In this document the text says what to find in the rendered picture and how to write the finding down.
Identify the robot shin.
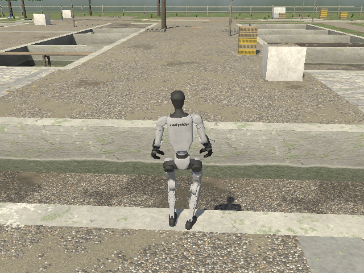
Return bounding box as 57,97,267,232
168,180,176,218
188,185,201,222

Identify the right robot hand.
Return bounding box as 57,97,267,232
200,148,213,158

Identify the right robot upper arm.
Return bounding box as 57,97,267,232
191,114,208,144

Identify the robot left shin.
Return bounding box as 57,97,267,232
168,180,176,218

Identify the left robot forearm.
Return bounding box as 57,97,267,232
152,139,160,154

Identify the right robot forearm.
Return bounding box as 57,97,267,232
202,135,212,151

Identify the left robot upper arm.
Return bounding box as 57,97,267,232
154,115,167,147

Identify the robot right shin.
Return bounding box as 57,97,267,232
188,185,201,222

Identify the left robot hand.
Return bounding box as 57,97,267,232
151,150,164,159

